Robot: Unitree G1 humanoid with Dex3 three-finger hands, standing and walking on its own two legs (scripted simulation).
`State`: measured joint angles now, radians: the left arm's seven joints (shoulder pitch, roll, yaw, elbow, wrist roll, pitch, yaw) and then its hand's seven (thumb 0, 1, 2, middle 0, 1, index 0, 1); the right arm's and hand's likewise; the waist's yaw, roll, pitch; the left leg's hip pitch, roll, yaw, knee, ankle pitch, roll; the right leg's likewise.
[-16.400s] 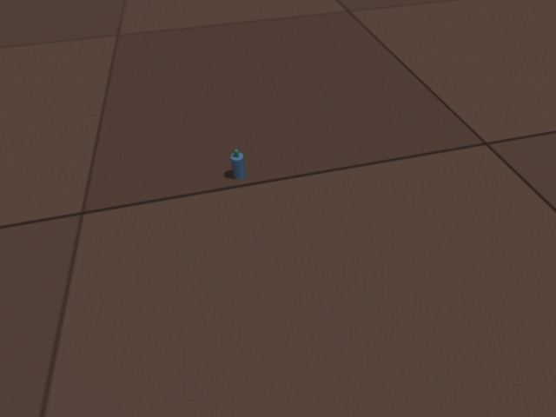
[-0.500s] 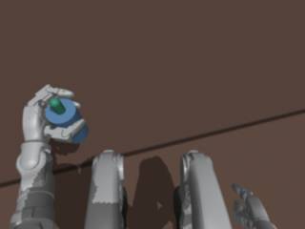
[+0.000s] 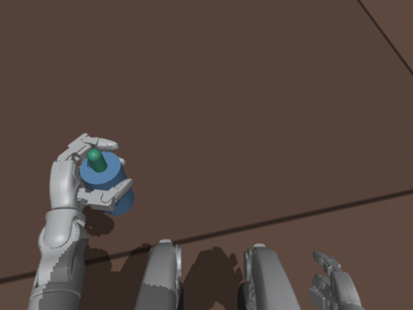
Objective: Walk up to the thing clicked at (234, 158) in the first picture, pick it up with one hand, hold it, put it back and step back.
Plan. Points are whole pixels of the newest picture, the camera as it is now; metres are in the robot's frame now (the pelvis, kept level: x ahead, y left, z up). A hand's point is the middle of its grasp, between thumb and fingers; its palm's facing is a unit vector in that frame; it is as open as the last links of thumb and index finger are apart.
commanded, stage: lift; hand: left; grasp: from the side
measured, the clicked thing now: (107, 179) +0.35 +0.21 +0.00
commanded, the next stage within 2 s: hold in 1.24 s
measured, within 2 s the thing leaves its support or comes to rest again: neither
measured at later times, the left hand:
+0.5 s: hand (85, 147) +0.35 +0.19 +0.13, palm faces +0.12 -0.99 -0.03, open 9.0 cm
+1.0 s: hand (83, 121) +0.36 +0.18 +0.18, palm faces +0.12 -0.99 -0.02, open 9.0 cm
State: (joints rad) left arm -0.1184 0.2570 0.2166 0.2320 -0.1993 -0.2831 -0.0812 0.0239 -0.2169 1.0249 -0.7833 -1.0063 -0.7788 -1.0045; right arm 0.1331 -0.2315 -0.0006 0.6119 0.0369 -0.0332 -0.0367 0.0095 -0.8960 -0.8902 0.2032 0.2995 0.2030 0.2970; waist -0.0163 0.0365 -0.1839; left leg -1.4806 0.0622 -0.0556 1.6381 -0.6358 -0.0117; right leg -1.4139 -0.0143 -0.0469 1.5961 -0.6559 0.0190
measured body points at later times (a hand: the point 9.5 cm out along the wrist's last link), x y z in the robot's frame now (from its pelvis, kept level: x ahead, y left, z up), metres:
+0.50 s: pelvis +0.02 +0.00 +0.10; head +0.11 +0.01 +0.54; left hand +0.34 +0.25 +0.14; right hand +0.17 -0.24 -0.01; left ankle +0.05 +0.12 -0.54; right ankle +0.05 -0.13 -0.54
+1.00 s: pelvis +0.04 +0.00 +0.14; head +0.10 +0.00 +0.59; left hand +0.35 +0.23 +0.18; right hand +0.17 -0.24 +0.03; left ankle +0.05 +0.12 -0.54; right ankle +0.05 -0.13 -0.54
